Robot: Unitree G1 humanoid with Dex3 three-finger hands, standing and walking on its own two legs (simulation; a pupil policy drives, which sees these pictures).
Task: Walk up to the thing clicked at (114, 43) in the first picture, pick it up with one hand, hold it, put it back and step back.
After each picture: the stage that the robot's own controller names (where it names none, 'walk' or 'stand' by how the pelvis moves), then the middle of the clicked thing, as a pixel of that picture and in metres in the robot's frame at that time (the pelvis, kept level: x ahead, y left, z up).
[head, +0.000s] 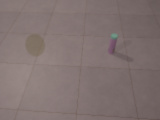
stand; (112, 44) +1.25 -0.30 -0.65
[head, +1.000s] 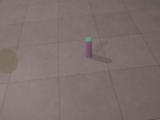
walk; (88, 48) +1.17 +0.06 -0.63
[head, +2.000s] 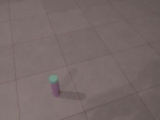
walk; (55, 86) +0.69 +0.26 -0.62
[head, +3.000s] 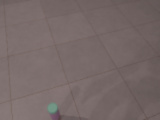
stand; (54, 113) +0.43 +0.22 -0.64
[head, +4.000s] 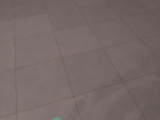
stand; out of the picture +0.39 +0.21 -0.65
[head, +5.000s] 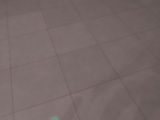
stand; out of the picture +0.39 +0.23 -0.66
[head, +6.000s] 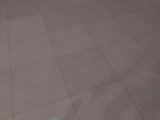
stand; out of the picture +0.39 +0.23 -0.66
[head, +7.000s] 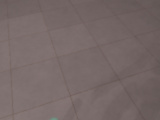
stand; out of the picture +0.38 +0.23 -0.66
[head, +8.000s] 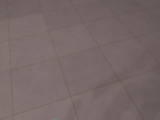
stand; out of the picture +0.38 +0.23 -0.66
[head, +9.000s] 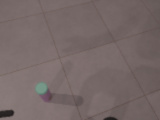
go down; (44, 93) +0.42 +0.22 -0.53
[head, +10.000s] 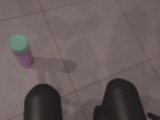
go down; (23, 53) +0.48 +0.24 -0.26
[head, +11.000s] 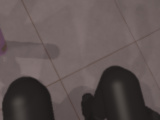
close in; out of the picture +0.47 +0.27 -0.20
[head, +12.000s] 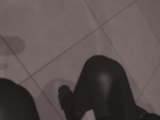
close; out of the picture +0.46 +0.30 -0.16
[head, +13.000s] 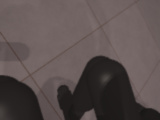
lift; out of the picture +0.43 +0.29 -0.16
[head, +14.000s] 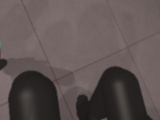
lift; out of the picture +0.37 +0.28 -0.11
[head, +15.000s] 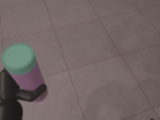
lift; (30, 78) +0.32 +0.18 +0.06
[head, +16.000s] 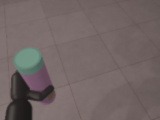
hold; (39, 80) +0.33 +0.16 +0.05
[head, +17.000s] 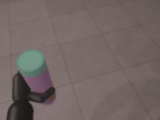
hold; (40, 82) +0.32 +0.17 +0.05
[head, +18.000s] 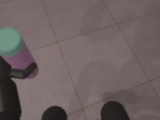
crouch; (20, 58) +0.41 +0.21 -0.02
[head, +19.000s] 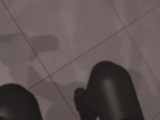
lower; out of the picture +0.48 +0.29 -0.11
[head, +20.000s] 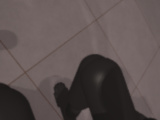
lower; out of the picture +0.46 +0.31 -0.17
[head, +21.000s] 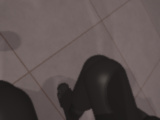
lower; out of the picture +0.45 +0.31 -0.17
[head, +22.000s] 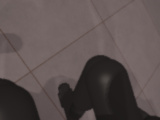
lower; out of the picture +0.45 +0.31 -0.17
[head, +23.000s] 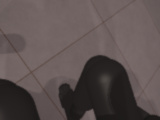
rest; out of the picture +0.45 +0.31 -0.16
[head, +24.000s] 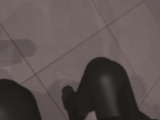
open; out of the picture +0.45 +0.28 -0.17
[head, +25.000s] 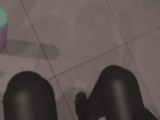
stand; out of the picture +0.46 +0.26 -0.19
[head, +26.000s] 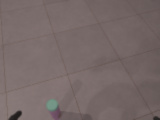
stand; (54, 110) +0.41 +0.19 -0.55
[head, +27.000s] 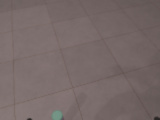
stand; out of the picture +0.41 +0.20 -0.60
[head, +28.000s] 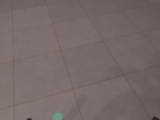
stand; out of the picture +0.40 +0.19 -0.60
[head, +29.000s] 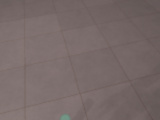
stand; out of the picture +0.42 +0.18 -0.65
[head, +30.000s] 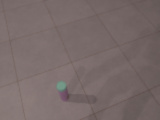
walk; (63, 92) +0.52 +0.18 -0.62
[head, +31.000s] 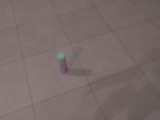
walk; (62, 64) +0.82 +0.21 -0.63
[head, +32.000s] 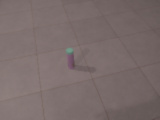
stand; (70, 59) +1.04 +0.19 -0.64
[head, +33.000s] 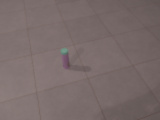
stand; (65, 59) +1.04 +0.21 -0.66
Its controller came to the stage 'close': yes
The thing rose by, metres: 0.69
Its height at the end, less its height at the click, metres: +0.00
